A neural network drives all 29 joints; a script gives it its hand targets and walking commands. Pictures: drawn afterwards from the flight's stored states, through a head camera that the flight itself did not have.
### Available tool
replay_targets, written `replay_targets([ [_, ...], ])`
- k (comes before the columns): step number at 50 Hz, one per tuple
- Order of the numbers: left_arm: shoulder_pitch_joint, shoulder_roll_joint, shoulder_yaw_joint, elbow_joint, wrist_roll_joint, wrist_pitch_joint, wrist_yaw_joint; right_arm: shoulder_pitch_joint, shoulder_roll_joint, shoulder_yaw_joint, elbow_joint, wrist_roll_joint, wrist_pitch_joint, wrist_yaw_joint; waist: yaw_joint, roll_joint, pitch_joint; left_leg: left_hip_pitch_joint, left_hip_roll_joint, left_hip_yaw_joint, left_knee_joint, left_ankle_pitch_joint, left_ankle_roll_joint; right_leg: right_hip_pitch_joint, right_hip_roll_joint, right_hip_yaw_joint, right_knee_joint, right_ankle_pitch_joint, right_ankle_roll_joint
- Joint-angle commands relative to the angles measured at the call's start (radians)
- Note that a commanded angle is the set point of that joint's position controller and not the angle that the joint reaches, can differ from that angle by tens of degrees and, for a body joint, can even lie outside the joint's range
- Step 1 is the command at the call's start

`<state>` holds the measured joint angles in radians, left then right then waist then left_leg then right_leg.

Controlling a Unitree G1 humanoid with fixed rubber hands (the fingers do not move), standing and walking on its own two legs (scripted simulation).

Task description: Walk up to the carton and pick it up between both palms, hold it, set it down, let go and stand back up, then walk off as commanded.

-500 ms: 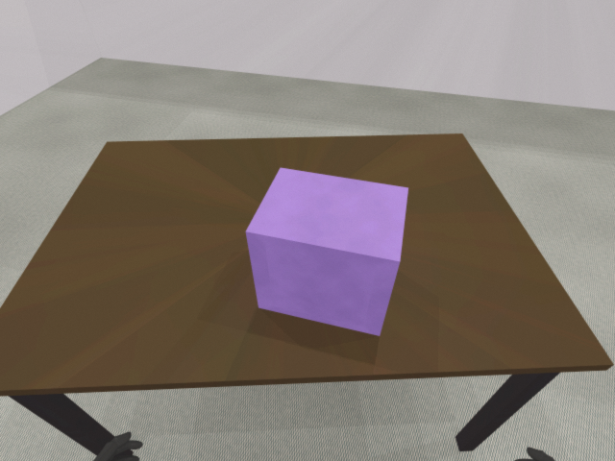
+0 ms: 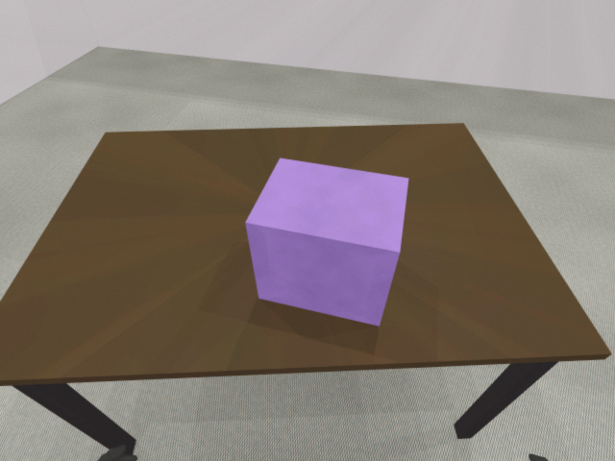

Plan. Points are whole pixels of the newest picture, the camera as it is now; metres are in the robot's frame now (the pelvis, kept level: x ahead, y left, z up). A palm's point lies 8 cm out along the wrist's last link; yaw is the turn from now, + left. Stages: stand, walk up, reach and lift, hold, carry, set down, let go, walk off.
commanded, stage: stand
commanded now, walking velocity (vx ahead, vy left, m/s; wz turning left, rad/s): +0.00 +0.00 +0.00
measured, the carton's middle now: (329, 241) +0.49 -0.01 -0.03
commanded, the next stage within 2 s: walk off in 0.34 s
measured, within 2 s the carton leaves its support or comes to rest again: neither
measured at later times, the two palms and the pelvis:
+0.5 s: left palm out of the picture +0.11 +0.29 -0.09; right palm out of the picture +0.10 -0.30 -0.10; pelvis +0.01 -0.01 +0.00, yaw +0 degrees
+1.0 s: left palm out of the picture -0.05 +0.28 -0.10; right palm out of the picture +0.01 -0.37 -0.16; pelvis -0.10 -0.06 -0.03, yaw -1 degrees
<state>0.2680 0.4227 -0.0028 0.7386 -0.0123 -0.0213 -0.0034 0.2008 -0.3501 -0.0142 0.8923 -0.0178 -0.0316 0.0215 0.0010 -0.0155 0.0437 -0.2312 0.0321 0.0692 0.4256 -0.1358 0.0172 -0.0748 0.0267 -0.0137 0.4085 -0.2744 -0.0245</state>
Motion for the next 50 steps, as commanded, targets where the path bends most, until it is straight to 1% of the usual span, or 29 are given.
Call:
replay_targets([
  [1,-0.047,0.155,0.050,0.048,0.035,-0.023,-0.001,-0.094,-0.226,-0.041,-0.010,-0.009,-0.007,-0.008,0.002,0.091,-0.061,0.104,0.115,-0.181,-0.121,-0.074,0.027,-0.106,-0.120,0.120,-0.113,0.004,-0.013],
  [2,-0.049,0.148,0.043,0.069,0.048,-0.021,0.007,-0.097,-0.216,-0.037,0.007,0.001,-0.010,-0.008,-0.009,0.022,-0.003,0.104,0.127,-0.185,-0.112,-0.051,0.024,-0.133,-0.121,0.113,-0.131,0.026,-0.016],
  [4,-0.080,0.168,0.052,0.054,0.029,-0.019,0.011,-0.103,-0.216,-0.032,0.000,0.008,-0.007,-0.010,-0.001,0.087,-0.045,0.110,0.104,-0.145,-0.101,0.042,0.034,-0.100,-0.143,0.144,-0.121,0.114,-0.014],
  [8,-0.050,0.143,0.048,0.052,0.030,-0.028,0.008,-0.057,-0.212,-0.035,-0.005,0.003,-0.012,-0.018,-0.020,-0.001,-0.089,0.146,0.108,-0.127,-0.049,0.127,0.025,-0.092,-0.140,0.123,-0.127,0.179,-0.009],
  [9,-0.041,0.157,0.049,0.067,0.028,-0.026,0.012,-0.078,-0.203,-0.037,0.006,0.007,-0.006,-0.016,0.002,-0.005,0.009,0.091,0.109,-0.147,-0.067,0.151,0.027,-0.123,-0.154,0.114,-0.108,0.200,0.009],
  [10,-0.054,0.146,0.045,0.058,0.028,-0.025,0.014,-0.063,-0.190,-0.026,0.001,0.004,-0.008,-0.013,-0.002,0.048,-0.107,0.135,0.116,-0.138,-0.042,0.120,0.037,-0.068,-0.158,0.139,-0.111,0.215,0.000],
  [12,-0.068,0.149,0.042,0.047,0.029,-0.028,0.005,-0.069,-0.201,-0.035,0.024,0.007,-0.006,-0.016,-0.002,-0.030,-0.022,0.120,0.117,-0.142,-0.074,0.100,0.036,-0.110,-0.146,0.124,-0.128,0.128,-0.002],
  [14,-0.012,0.155,0.041,0.064,0.039,-0.028,0.010,-0.082,-0.224,-0.045,-0.016,0.005,-0.003,-0.011,-0.020,-0.016,-0.053,0.148,0.107,-0.134,-0.059,0.043,0.021,-0.123,-0.140,0.126,-0.143,0.125,-0.015],
  [15,-0.055,0.147,0.044,0.074,0.034,-0.021,0.015,-0.066,-0.225,-0.042,0.016,0.008,-0.001,-0.010,-0.027,0.053,-0.025,0.120,0.098,-0.139,-0.069,0.054,0.016,-0.119,-0.156,0.145,-0.153,0.182,-0.014],
  [16,-0.072,0.141,0.042,0.066,0.032,-0.022,0.017,-0.056,-0.224,-0.045,0.016,0.003,0.001,-0.011,-0.030,-0.033,-0.014,0.100,0.101,-0.129,-0.064,0.077,0.020,-0.127,-0.156,0.124,-0.133,0.227,0.004],
  [18,-0.053,0.139,0.041,0.075,0.025,-0.034,0.019,-0.074,-0.201,-0.044,0.018,0.008,0.000,-0.007,-0.023,0.068,-0.069,0.139,0.111,-0.132,-0.060,0.085,0.024,-0.101,-0.161,0.151,-0.139,0.177,-0.015],
  [19,-0.088,0.156,0.050,0.068,0.032,-0.028,0.012,-0.068,-0.225,-0.048,0.008,0.001,-0.008,-0.009,-0.023,0.006,-0.032,0.139,0.103,-0.135,-0.066,0.087,0.016,-0.117,-0.149,0.126,-0.124,0.154,-0.008],
  [20,-0.088,0.162,0.057,0.051,0.035,-0.019,0.006,-0.087,-0.233,-0.046,0.012,-0.003,-0.002,-0.010,-0.006,0.040,-0.005,0.081,0.105,-0.150,-0.076,0.087,0.014,-0.120,-0.139,0.105,-0.115,0.135,-0.014],
  [21,-0.067,0.175,0.051,0.058,0.027,-0.022,0.010,-0.103,-0.192,-0.034,0.008,-0.001,0.003,-0.013,0.001,-0.032,-0.047,0.099,0.117,-0.147,-0.070,0.054,0.024,-0.096,-0.153,0.119,-0.126,0.103,-0.012],
  [22,-0.056,0.183,0.056,0.078,0.024,-0.024,0.015,-0.086,-0.192,-0.045,0.004,0.002,0.001,-0.006,-0.011,0.042,-0.022,0.094,0.107,-0.138,-0.075,0.047,0.024,-0.120,-0.158,0.143,-0.146,0.099,-0.005],
  [26,-0.056,0.149,0.056,0.075,0.034,-0.019,0.011,-0.095,-0.243,-0.051,0.008,-0.005,-0.004,-0.014,-0.001,0.008,-0.063,0.120,0.108,-0.140,-0.068,0.022,0.033,-0.089,-0.158,0.134,-0.142,0.102,-0.021],
  [27,-0.080,0.213,0.098,0.077,0.026,-0.003,0.009,-0.034,-0.285,-0.066,-0.046,0.020,0.018,-0.015,-0.028,0.021,0.048,0.007,0.083,-0.148,0.051,0.288,0.039,-0.180,-0.158,0.116,0.005,0.456,0.011],
  [28,-0.013,0.225,0.109,0.050,0.017,0.008,0.013,-0.032,-0.270,-0.065,-0.089,0.022,0.018,-0.021,-0.009,0.057,-0.020,0.054,0.105,-0.159,0.059,0.348,0.064,-0.187,-0.163,0.100,0.081,0.458,0.023],
  [30,-0.018,0.220,0.115,0.034,0.017,0.015,0.014,-0.005,-0.283,-0.074,-0.092,0.030,0.032,-0.021,-0.016,0.042,0.002,0.024,0.107,-0.170,0.039,0.329,0.078,-0.195,-0.131,0.089,0.130,0.381,0.027],
  [35,0.024,0.155,0.104,0.011,0.019,0.040,0.003,-0.042,-0.326,-0.103,-0.140,0.016,0.039,-0.030,-0.003,0.176,-0.054,0.028,0.262,-0.292,-0.025,0.401,0.214,-0.217,-0.025,0.046,0.355,-0.192,-0.005],
  [37,0.066,0.190,0.122,0.027,0.027,0.052,-0.004,-0.056,-0.330,-0.114,-0.176,0.010,0.048,-0.031,0.000,0.187,-0.098,-0.042,0.299,-0.321,-0.085,0.197,0.237,-0.200,-0.009,0.053,0.558,-0.322,-0.007],
  [40,0.109,0.198,0.119,0.021,0.021,0.074,-0.008,-0.100,-0.336,-0.115,-0.214,0.011,0.053,-0.034,0.001,0.178,-0.108,-0.111,0.304,-0.328,-0.094,0.011,0.227,-0.174,0.001,0.048,0.558,-0.272,-0.010],
  [42,0.147,0.195,0.129,0.034,0.012,0.083,-0.015,-0.159,-0.336,-0.123,-0.230,0.003,0.063,-0.032,0.027,0.258,-0.124,-0.135,0.263,-0.256,-0.075,-0.099,0.187,-0.112,-0.037,0.054,0.492,-0.175,0.009],
  [44,0.160,0.198,0.144,0.039,0.018,0.084,-0.019,-0.160,-0.334,-0.119,-0.231,0.009,0.083,-0.034,0.046,0.200,-0.099,-0.207,0.175,-0.230,0.012,-0.173,0.126,-0.035,-0.062,0.061,0.286,-0.083,0.006],
  [45,0.181,0.208,0.146,0.035,0.022,0.071,-0.018,-0.123,-0.312,-0.113,-0.213,0.005,0.089,-0.032,0.057,0.110,-0.084,-0.156,0.099,-0.180,0.162,-0.174,0.083,-0.078,-0.097,0.151,0.098,-0.083,-0.006],
  [46,0.119,0.268,0.156,0.004,0.038,0.063,-0.007,-0.105,-0.285,-0.099,-0.223,0.019,0.099,-0.029,0.045,-0.135,-0.041,-0.240,-0.053,-0.079,0.371,-0.312,0.026,-0.115,-0.215,0.330,-0.072,0.057,-0.030],
  [47,0.047,0.316,0.167,-0.034,0.057,0.059,0.006,-0.138,-0.262,-0.094,-0.210,0.027,0.106,-0.038,0.050,-0.257,0.012,-0.327,-0.145,-0.137,0.574,-0.431,0.002,-0.152,-0.332,0.427,-0.097,0.290,-0.021],
  [48,0.002,0.298,0.161,-0.058,0.059,0.057,0.014,-0.069,-0.273,-0.099,-0.196,0.031,0.117,-0.041,0.022,-0.184,-0.006,-0.306,-0.145,-0.198,0.671,-0.406,-0.005,-0.180,-0.331,0.411,-0.077,0.275,-0.027],
  [50,-0.043,0.330,0.174,-0.082,0.073,0.061,0.022,-0.060,-0.293,-0.095,-0.174,0.030,0.126,-0.049,0.036,-0.140,0.049,-0.288,-0.144,-0.267,0.786,-0.405,0.010,-0.338,-0.352,0.414,-0.097,0.131,-0.055],
])
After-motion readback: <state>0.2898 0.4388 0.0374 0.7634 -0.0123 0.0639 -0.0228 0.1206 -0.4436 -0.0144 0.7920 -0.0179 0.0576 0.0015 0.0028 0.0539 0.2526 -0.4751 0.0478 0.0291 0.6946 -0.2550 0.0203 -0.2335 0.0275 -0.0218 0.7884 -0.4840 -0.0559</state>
